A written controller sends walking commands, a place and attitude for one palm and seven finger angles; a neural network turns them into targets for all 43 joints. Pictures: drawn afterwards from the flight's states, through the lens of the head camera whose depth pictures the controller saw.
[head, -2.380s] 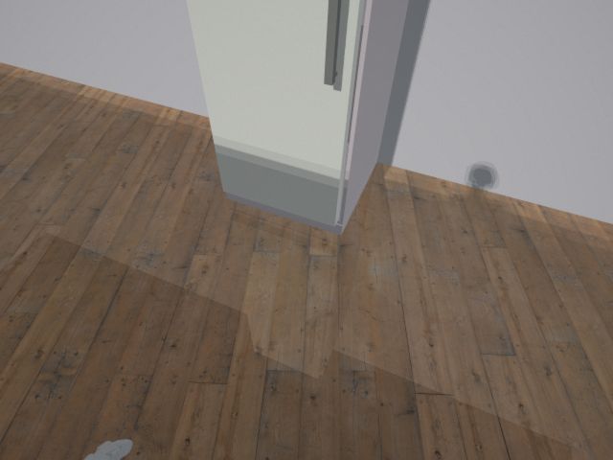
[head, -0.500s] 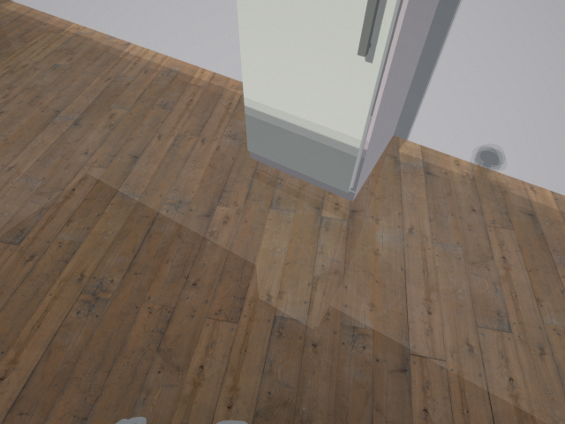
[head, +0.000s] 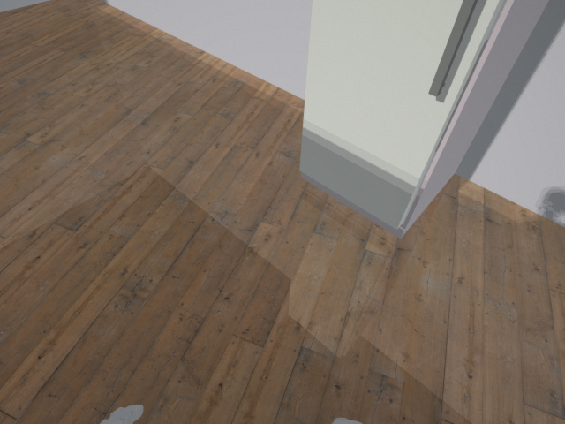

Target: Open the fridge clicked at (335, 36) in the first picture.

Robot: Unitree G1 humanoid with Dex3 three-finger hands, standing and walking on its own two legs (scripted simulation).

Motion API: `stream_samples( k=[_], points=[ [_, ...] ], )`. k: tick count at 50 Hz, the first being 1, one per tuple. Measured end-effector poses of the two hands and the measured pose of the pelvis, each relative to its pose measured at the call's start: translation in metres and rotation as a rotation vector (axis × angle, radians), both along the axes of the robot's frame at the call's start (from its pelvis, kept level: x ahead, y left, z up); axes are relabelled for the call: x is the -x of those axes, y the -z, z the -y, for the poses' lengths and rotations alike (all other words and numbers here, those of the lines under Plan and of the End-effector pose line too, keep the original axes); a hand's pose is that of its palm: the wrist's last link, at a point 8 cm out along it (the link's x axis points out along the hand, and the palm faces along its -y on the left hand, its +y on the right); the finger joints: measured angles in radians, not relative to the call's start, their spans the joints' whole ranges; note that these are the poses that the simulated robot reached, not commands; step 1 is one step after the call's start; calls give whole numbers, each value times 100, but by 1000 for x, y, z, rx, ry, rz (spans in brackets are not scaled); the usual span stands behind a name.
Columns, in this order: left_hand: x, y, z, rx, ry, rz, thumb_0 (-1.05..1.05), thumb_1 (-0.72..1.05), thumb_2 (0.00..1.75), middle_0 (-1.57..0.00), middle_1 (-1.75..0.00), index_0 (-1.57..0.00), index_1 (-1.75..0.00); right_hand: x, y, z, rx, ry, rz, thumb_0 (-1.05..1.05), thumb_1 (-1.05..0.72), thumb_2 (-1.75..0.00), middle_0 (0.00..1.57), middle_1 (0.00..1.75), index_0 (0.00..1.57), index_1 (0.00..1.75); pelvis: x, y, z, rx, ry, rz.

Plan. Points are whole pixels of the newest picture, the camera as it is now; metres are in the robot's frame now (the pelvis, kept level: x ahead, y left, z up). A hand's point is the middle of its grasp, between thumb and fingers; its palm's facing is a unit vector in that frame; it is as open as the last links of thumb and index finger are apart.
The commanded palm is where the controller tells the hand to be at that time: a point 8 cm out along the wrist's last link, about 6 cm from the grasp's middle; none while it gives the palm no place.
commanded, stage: walk to a spot facing it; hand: right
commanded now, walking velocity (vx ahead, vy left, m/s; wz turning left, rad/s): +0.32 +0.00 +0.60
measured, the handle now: out of the picture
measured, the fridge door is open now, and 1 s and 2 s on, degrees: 0 0 0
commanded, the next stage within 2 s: turn to face it in 1.78 s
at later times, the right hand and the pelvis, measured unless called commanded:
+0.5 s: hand (400, 328) +0.32 -0.23 -0.18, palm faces -0.29 +0.94 -0.17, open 7.3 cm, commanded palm none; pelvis +0.17 -0.07 -0.01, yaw +20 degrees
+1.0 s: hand (340, 244) +0.51 -0.14 -0.16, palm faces -0.53 +0.80 -0.28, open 7.3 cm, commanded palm none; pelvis +0.38 +0.02 -0.01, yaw +37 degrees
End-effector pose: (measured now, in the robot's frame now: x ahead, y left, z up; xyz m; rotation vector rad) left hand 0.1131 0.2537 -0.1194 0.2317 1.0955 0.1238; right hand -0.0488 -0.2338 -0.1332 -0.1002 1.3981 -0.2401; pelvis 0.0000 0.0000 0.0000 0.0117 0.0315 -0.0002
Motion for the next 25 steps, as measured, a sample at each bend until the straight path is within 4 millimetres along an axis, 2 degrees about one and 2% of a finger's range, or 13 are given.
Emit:
stream_samples(
  k=[5,8,10,13,17,21,25],
  points=[
    [-43,-6,38,-10,-20,94,1,91,89,-20,-30,-20,-30,-39,20,37,-21,-37,-16,0,-91,-89,21,30,21,30,-34,11,33,-16,-61,4],
    [-50,-9,56,-19,-67,143,1,91,89,-20,-30,-20,-30,-79,31,62,-30,-94,-22,0,-91,-89,21,30,21,30,-53,15,49,-14,-122,25],
    [-40,-13,65,-19,-123,133,1,91,89,-20,-30,-20,-30,-116,29,74,-31,-150,1,0,-91,-89,20,30,20,30,-67,10,57,-24,-158,36],
    [-14,-14,77,-21,-210,58,0,91,89,-20,-30,-20,-30,-180,21,87,-30,-221,75,1,-91,-89,20,30,20,30,-88,2,66,-36,-193,44],
    [29,-7,91,-25,-340,-83,0,92,89,-20,-30,-20,-30,-261,11,91,-23,-299,166,0,-91,-89,20,30,20,30,-116,-2,75,-39,-247,43],
    [69,1,113,-2,-451,-235,0,92,89,-20,-30,-20,-30,-326,10,78,-29,-373,200,0,-91,-89,20,30,20,30,-145,1,77,-32,-296,39],
    [95,6,141,49,-544,-375,0,92,89,-20,-30,-20,-30,-380,14,49,-58,-452,198,0,-91,-90,20,30,20,30,-174,6,73,-27,-340,34]
  ],
)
